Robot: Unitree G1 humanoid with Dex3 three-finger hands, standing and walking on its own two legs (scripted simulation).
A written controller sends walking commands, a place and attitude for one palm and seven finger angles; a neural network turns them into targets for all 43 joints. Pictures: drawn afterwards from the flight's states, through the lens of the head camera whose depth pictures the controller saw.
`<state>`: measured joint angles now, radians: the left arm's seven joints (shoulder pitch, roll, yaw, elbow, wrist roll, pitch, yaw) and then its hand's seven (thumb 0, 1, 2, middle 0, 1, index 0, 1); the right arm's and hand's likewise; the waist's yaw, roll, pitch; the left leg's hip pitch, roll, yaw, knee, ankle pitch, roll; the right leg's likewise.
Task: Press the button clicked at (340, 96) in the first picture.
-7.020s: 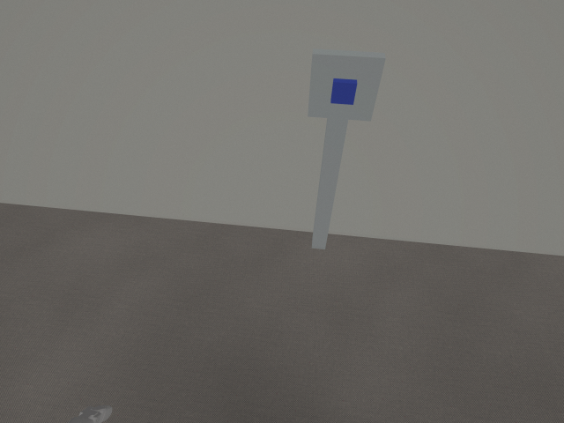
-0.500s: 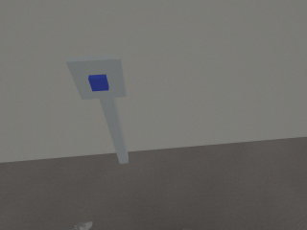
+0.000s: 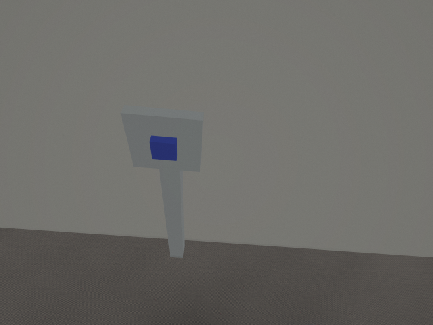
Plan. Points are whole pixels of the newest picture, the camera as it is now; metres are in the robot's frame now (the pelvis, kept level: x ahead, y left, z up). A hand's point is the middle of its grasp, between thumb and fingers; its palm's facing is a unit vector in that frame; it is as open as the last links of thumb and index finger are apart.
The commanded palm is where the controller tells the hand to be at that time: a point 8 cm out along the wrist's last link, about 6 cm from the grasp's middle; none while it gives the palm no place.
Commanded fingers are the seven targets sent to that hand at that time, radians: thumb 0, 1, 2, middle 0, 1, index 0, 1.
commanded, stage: come to a stop and stand still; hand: left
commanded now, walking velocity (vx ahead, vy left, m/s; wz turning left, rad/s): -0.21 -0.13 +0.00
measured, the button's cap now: (164, 147) +0.49 +0.19 +0.01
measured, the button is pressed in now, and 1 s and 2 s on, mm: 0 0 0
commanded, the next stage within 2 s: look again from close up in 1.94 s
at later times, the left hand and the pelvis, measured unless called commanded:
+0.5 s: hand out of the picture -0.06 +0.12 -0.15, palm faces +0.08 -0.98 -0.21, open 7.4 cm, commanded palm none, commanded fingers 0.00 0.90 0.90 -0.20 -0.30 -0.20 -0.30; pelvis -0.05 -0.05 +0.01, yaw +0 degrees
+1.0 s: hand out of the picture -0.04 +0.21 -0.17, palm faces +0.01 -0.97 -0.24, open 7.4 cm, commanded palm none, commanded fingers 0.00 0.90 0.90 -0.20 -0.30 -0.20 -0.30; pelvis -0.05 +0.02 +0.00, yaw +0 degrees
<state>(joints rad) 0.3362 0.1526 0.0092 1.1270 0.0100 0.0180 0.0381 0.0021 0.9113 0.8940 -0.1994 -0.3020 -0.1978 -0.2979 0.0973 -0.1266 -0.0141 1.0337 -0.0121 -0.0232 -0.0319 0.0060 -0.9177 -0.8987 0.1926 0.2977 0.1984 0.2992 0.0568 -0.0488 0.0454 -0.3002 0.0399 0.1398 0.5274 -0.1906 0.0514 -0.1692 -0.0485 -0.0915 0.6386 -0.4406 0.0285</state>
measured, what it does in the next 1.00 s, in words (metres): steps on the spot: right foot, then left foot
